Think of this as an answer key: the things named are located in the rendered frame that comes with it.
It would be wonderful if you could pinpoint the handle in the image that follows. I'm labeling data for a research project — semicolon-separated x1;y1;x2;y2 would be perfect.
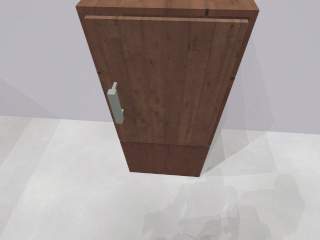
107;82;124;124

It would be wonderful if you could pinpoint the cupboard door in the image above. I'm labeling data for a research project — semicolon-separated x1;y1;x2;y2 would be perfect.
84;15;249;147

